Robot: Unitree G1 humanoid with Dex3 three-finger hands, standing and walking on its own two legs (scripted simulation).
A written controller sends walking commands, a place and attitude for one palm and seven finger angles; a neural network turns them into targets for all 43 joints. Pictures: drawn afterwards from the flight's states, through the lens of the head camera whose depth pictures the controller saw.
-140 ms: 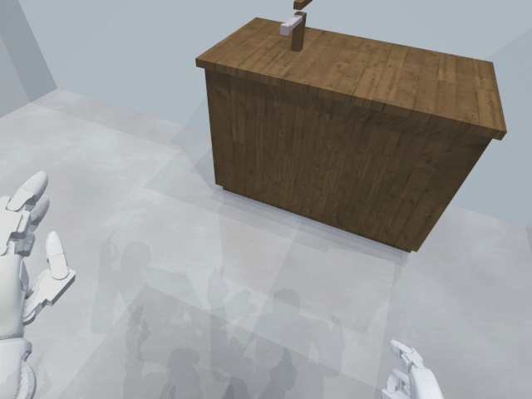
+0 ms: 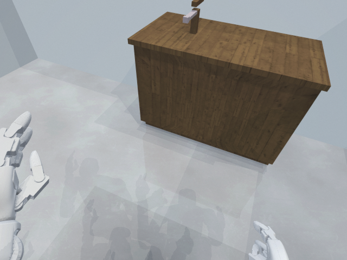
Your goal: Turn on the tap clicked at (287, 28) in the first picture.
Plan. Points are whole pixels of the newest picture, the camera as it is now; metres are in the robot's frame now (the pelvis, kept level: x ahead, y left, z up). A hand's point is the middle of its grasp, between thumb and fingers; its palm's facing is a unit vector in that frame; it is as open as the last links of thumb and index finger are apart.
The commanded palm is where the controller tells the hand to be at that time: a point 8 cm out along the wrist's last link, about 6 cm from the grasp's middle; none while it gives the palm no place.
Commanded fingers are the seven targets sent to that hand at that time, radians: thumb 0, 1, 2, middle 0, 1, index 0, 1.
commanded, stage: stand and wait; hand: left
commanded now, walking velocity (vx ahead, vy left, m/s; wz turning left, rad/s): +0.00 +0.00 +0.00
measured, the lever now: (186, 19) +1.19 +0.02 +0.10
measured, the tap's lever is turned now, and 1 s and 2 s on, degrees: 0 0 0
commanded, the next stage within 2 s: look at it before walking up in 0.12 s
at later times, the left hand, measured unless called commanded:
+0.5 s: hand (46, 179) +0.21 +0.24 +0.16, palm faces +0.41 -0.83 -0.36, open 7.4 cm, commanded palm +0.15 +0.28 +0.18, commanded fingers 0.00 0.90 0.90 -0.20 -0.30 -0.20 -0.30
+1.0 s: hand (22, 170) +0.21 +0.28 +0.17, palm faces +0.59 -0.67 -0.46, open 7.4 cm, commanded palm +0.16 +0.30 +0.18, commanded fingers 0.00 0.90 0.90 -0.20 -0.30 -0.20 -0.30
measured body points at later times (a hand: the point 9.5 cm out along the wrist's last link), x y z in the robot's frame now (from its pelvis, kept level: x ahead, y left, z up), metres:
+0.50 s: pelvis +0.00 +0.00 +0.00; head -0.01 +0.00 +0.45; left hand +0.18 +0.28 +0.18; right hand +0.17 -0.23 -0.08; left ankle +0.04 +0.11 -0.74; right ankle +0.04 -0.13 -0.74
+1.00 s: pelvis +0.08 -0.01 +0.00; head +0.08 -0.02 +0.45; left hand +0.17 +0.31 +0.20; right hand +0.27 -0.17 -0.11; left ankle +0.04 +0.12 -0.74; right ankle +0.14 -0.11 -0.72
